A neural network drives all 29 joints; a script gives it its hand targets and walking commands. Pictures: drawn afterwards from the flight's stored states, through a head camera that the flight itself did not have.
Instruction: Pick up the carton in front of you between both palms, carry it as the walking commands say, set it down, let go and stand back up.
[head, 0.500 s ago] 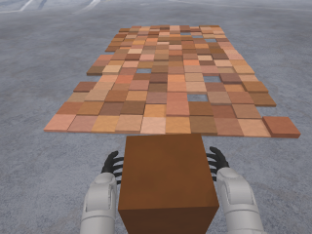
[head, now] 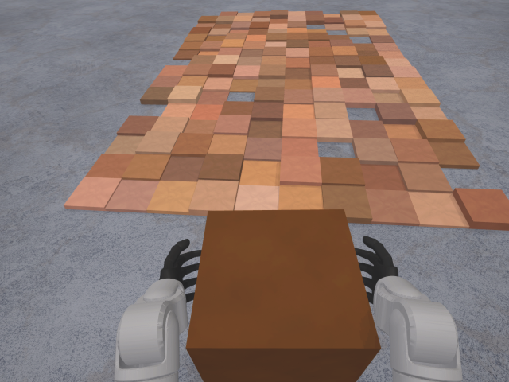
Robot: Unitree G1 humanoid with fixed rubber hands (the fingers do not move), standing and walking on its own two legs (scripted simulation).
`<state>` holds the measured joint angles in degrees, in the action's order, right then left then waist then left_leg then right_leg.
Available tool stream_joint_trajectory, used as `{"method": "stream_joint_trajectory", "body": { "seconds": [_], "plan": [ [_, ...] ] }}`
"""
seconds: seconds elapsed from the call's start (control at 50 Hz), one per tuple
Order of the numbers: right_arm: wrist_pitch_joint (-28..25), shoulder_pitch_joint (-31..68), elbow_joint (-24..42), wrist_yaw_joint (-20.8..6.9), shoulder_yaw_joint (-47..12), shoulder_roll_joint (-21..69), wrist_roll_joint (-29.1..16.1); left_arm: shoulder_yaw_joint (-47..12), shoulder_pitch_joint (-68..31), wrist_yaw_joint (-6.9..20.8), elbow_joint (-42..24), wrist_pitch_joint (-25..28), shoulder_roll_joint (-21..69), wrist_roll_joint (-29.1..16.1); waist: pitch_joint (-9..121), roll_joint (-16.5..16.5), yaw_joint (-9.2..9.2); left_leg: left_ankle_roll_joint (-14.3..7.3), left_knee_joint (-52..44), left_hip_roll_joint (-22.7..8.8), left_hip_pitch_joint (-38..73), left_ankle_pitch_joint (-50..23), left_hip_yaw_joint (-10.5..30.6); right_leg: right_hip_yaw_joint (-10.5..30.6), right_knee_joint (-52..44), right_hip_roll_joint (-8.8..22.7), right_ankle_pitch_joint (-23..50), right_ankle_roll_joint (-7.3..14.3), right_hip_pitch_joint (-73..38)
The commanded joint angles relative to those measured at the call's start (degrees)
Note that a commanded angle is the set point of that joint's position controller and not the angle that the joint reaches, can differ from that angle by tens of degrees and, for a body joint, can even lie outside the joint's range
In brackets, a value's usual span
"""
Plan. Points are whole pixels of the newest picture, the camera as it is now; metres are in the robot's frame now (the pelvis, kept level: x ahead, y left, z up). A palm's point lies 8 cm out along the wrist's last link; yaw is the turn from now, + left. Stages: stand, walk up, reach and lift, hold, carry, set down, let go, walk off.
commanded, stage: carry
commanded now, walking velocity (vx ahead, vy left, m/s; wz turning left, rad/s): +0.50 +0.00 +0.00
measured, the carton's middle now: (276, 309) +0.26 -0.01 +0.00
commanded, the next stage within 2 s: none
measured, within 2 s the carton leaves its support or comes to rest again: neither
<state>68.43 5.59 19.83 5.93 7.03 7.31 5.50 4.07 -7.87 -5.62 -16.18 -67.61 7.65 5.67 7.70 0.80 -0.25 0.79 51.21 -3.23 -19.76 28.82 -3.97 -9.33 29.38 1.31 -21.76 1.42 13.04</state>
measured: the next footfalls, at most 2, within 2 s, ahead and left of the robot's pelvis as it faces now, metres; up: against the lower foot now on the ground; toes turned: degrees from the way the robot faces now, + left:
left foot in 0.18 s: +0.24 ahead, +0.10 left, +0.00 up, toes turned +8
right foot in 0.66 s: +0.59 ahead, -0.09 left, +0.00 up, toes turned -13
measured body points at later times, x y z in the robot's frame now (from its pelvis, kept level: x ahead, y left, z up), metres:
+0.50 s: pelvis +0.29 +0.03 +0.02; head +0.31 +0.04 +0.47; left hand +0.58 +0.16 +0.09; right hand +0.56 -0.15 +0.10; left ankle +0.21 +0.09 -0.73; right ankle +0.38 -0.12 -0.68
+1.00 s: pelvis +0.62 -0.02 +0.02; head +0.64 -0.03 +0.47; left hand +0.91 +0.14 +0.09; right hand +0.91 -0.17 +0.08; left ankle +0.72 +0.13 -0.68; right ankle +0.55 -0.08 -0.73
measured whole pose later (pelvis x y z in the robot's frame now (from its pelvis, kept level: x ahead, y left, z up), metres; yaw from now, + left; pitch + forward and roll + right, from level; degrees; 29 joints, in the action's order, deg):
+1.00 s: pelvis +0.62 -0.02 +0.02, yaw +0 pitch +4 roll +1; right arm 65.2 10.6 17.5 5.2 6.8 7.7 6.7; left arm 7.3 -10.6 -5.3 -16.7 -64.7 7.7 5.3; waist 2.1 0.1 1.1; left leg -0.3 43.7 -6.1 -35.7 9.6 -6.2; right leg -13.0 16.7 0.7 -14.8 3.8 6.7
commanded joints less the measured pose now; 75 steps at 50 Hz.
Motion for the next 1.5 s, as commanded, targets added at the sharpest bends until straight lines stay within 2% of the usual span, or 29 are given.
{"method": "stream_joint_trajectory", "body": {
  "seconds": [0.0, 0.08, 0.14, 0.16, 0.18, 0.2, 0.22, 0.28, 0.36, 0.46, 0.56, 0.62, 0.64, 0.66, 0.68, 0.7, 0.76, 0.84, 0.92, 1.06, 1.1, 1.14, 1.16, 1.18, 1.2, 1.24, 1.26, 1.34, 1.48],
  "plan": [
    [0.2, 34.4, 6.9, -15.7, -43.6, 51.1, -26.0, -39.0, -29.7, 13.2, -10.8, -0.3, 52.0, -22.8, 10.9, -5.6, 2.8, -1.6, 3.9, -0.8, -31.6, 4.1, -1.1, 26.1, -10.4, 20.4, 41.7, 10.3, -37.4],
    [0.6, 28.0, 4.6, -14.4, -41.6, 50.6, -23.7, -39.4, -28.2, 13.7, -11.9, -1.7, 50.1, -23.9, 10.5, -9.0, 1.83, -1.1, -13.5, 2.1, -19.7, -10.5, -5.7, 11.2, -10.7, 14.5, 41.7, 5.3, -30.0],
    [0.8, 26.7, 4.4, -13.7, -40.5, 50.0, -21.5, -39.4, -27.6, 14.8, -11.8, -2.3, 48.6, -24.5, 13.1, -9.4, 0.1, -2.2, -25.3, 7.8, 9.9, -22.4, -14.0, -0.6, -0.9, 10.6, 49.1, 1.3, -12.7],
    [0.9, 26.5, 4.2, -13.6, -40.3, 49.7, -21.0, -39.4, -27.8, 15.1, -12.0, -2.5, 48.0, -24.5, 15.8, -7.8, -0.52, -2.8, -25.0, 7.1, 21.7, -21.3, -13.6, -2.6, 5.9, 9.2, 43.0, 0.1, -5.5],
    [1.0, 26.5, 4.4, -13.6, -40.0, 49.4, -20.5, -39.2, -28.6, 15.5, -11.9, -2.8, 46.9, -24.3, 18.0, -2.5, -1.99, -3.1, -26.1, -0.5, 31.9, -13.0, -3.6, -2.8, 16.5, 7.5, 26.7, -1.3, 3.8],
    [0.9, 26.9, 3.1, -13.5, -39.2, 48.9, -19.2, -39.6, -31.3, 15.9, -13.4, -3.4, 46.8, -25.0, 17.3, 13.2, -1.81, -10.0, -36.7, -17.4, 33.9, -6.6, 28.7, -1.7, 32.6, -0.7, 4.4, -3.8, 16.5],
    [1.1, 28.4, 3.4, -13.6, -39.3, 49.6, -19.4, -40.0, -32.3, 16.1, -11.6, -3.7, 47.2, -25.2, 15.0, 11.4, -1.46, -14.7, -39.4, -21.4, 35.0, -12.2, 36.5, 6.4, 41.4, -0.8, -5.8, -1.9, 24.8],
    [0.9, 31.0, 4.4, -14.2, -41.2, 53.4, -21.6, -39.6, -30.6, 16.4, -8.6, -2.8, 51.2, -24.4, 11.7, -0.7, -1.14, -11.9, -37.6, -18.3, 28.0, -27.5, 21.3, 9.5, 40.6, 6.5, 1.2, 0.4, 27.3],
    [0.2, 33.2, 6.9, -15.5, -43.3, 55.1, -24.7, -39.3, -28.4, 15.2, -8.2, -0.8, 54.2, -22.6, 12.6, 3.8, -0.75, -8.4, -38.3, -13.4, 26.7, -35.4, 8.5, 5.1, 28.2, 4.6, 6.2, -0.7, 24.2],
    [0.7, 30.1, 7.1, -16.7, -42.5, 51.8, -25.2, -39.0, -25.8, 13.0, -9.8, -0.5, 52.8, -20.2, 8.3, 6.8, -0.93, -8.2, -38.6, -10.4, 27.6, -42.4, 1.1, 0.4, 12.4, 2.8, 14.0, -1.8, 25.9],
    [1.6, 27.2, 4.8, -16.6, -41.3, 49.7, -23.4, -39.3, -25.4, 13.5, -9.5, -1.9, 51.1, -20.9, 4.3, 8.2, -1.08, -6.8, -37.3, -9.2, 26.3, -52.7, -3.8, -4.1, 0.0, 0.1, 22.4, 0.2, 17.0],
    [1.7, 27.7, 4.6, -16.5, -41.3, 49.4, -22.8, -39.3, -24.9, 14.4, -8.1, -2.1, 51.0, -21.5, 9.7, 8.5, 0.72, -3.7, -21.3, -7.3, 23.9, -61.7, -9.6, -8.4, -4.0, -4.3, 18.9, 1.3, -1.1],
    [1.6, 28.2, 4.5, -16.5, -41.4, 49.4, -22.6, -39.1, -25.1, 14.7, -7.7, -2.0, 51.0, -21.6, 13.1, 6.0, 1.72, -2.4, -11.0, -5.8, 17.3, -52.9, -9.7, -6.3, -3.8, -2.2, 14.8, 1.0, -12.2],
    [1.8, 28.9, 4.8, -16.5, -41.9, 49.8, -22.7, -38.4, -25.0, 15.0, -6.9, -1.8, 50.3, -21.3, 18.2, -5.1, 2.14, -0.8, 5.2, -2.8, 4.0, -33.0, -8.1, 17.1, -5.9, 13.6, 5.2, 6.1, -24.0],
    [1.6, 29.5, 4.9, -16.4, -42.3, 49.8, -22.5, -38.6, -24.3, 15.3, -4.3, -1.2, 51.3, -21.6, 19.0, -17.2, 2.11, 0.2, 18.8, 5.5, -12.2, -4.3, -3.9, 40.0, -16.2, 23.1, 2.1, 13.3, -30.9],
    [1.0, 29.9, 3.4, -16.3, -42.6, 51.1, -22.3, -39.2, -25.1, 15.7, -5.2, -0.7, 52.6, -22.7, 16.9, -13.0, 1.47, -1.8, 25.7, 2.0, -17.0, -2.7, 2.8, 36.8, -16.8, 23.5, 6.6, 13.5, -29.1],
    [-1.4, 31.9, 3.0, -16.3, -43.7, 55.5, -22.8, -41.3, -30.3, 16.0, -6.9, 1.2, 56.8, -24.4, 14.5, -2.6, 0.81, -3.1, 18.7, -4.0, -15.3, -11.0, 4.6, 21.4, -15.9, 18.9, 18.6, 8.6, -17.6],
    [-4.1, 30.9, 1.6, -15.1, -44.5, 56.7, -21.7, -42.6, -31.7, 16.4, -8.0, 2.9, 55.9, -25.6, 14.4, -5.5, 0.9, -1.7, 6.7, -3.3, -13.8, -13.7, 0.5, 11.8, -18.2, 16.0, 17.4, 7.6, -14.9],
    [-5.1, 33.3, 1.4, -13.7, -45.0, 53.2, -21.2, -42.2, -32.9, 16.1, -6.6, 3.7, 51.3, -25.4, 11.3, -7.3, 1.3, -0.6, -5.3, -2.3, -17.4, -18.8, -3.3, 6.7, -17.5, 13.4, 25.2, 7.6, -18.1],
    [-2.8, 51.3, -2.6, -12.0, -41.9, 42.7, -23.9, -38.1, -47.8, 12.9, -0.5, 2.6, 40.2, -24.5, 6.8, -9.3, 3.34, -3.8, -16.5, 0.5, -16.0, -24.4, -6.1, 3.7, -11.7, 11.6, 33.2, 7.5, -20.8],
    [-1.8, 55.7, -6.8, -11.4, -39.0, 41.0, -24.4, -36.2, -53.3, 12.0, 3.2, 1.6, 39.2, -24.8, 8.0, -9.5, 2.0, -5.5, -18.9, 2.2, -8.7, -22.6, -7.5, 1.8, -5.6, 11.3, 40.9, 6.3, -19.5],
    [-0.9, 58.5, -12.3, -11.0, -35.3, 39.9, -24.2, -34.4, -58.9, 11.3, 6.9, 0.6, 39.3, -25.5, 15.8, -3.4, -2.51, -5.4, -22.4, 5.3, 13.5, -21.5, -10.0, -3.5, 14.6, 6.9, 40.7, 3.0, -11.1],
    [-0.5, 59.9, -14.7, -10.8, -33.4, 38.9, -24.2, -33.4, -61.7, 11.1, 8.9, 0.0, 39.8, -26.0, 20.0, 5.7, -4.46, -7.3, -25.0, -6.7, 25.3, -15.1, 8.9, -2.5, 29.7, 4.1, 24.2, 1.0, 1.3],
    [-0.5, 62.4, -17.4, -10.7, -31.6, 38.3, -23.6, -32.9, -65.3, 10.9, 10.2, -0.7, 41.7, -27.0, 23.4, 21.2, -4.48, -16.2, -32.5, -18.4, 36.6, -17.5, 35.9, 1.9, 44.8, -6.0, -5.0, -0.7, 20.6],
    [-0.2, 65.8, -18.8, -10.8, -31.2, 40.9, -25.3, -31.7, -68.4, 10.4, 12.3, -0.8, 42.6, -26.9, 24.2, 16.6, -3.97, -18.0, -31.0, -18.9, 38.5, -22.0, 34.9, 9.2, 53.8, -3.3, -6.9, 1.0, 26.6],
    [-0.5, 72.6, -18.0, -11.4, -31.9, 46.7, -28.5, -29.8, -73.2, 10.1, 14.0, -0.7, 47.2, -27.5, 21.2, 5.4, -3.98, -15.4, -26.3, -15.1, 33.8, -35.4, 24.0, 10.4, 53.2, 0.3, -3.7, 2.6, 31.3],
    [-0.7, 76.7, -17.1, -11.7, -32.3, 49.5, -30.0, -28.9, -74.8, 9.9, 15.0, -0.5, 49.2, -27.4, 21.2, 3.6, -3.43, -14.0, -26.0, -14.2, 32.1, -37.3, 20.8, 10.8, 49.6, 1.6, -1.5, 2.5, 31.7],
    [-0.9, 85.3, -15.8, -11.9, -31.3, 56.1, -32.2, -26.1, -77.4, 9.0, 16.5, -0.1, 54.0, -26.1, 22.8, 4.1, -3.12, -13.3, -26.3, -12.8, 30.5, -39.8, 14.7, 8.5, 43.0, 1.6, 0.9, 1.8, 31.7],
    [0.0, 78.2, -14.6, -12.4, -31.2, 58.0, -28.8, -27.0, -72.6, 8.2, 12.9, -0.5, 55.5, -22.3, 19.6, 5.9, -5.18, -12.2, -24.7, -9.1, 35.2, -54.1, 7.0, 3.4, 23.1, 0.2, 9.8, 1.3, 36.3]
  ]
}}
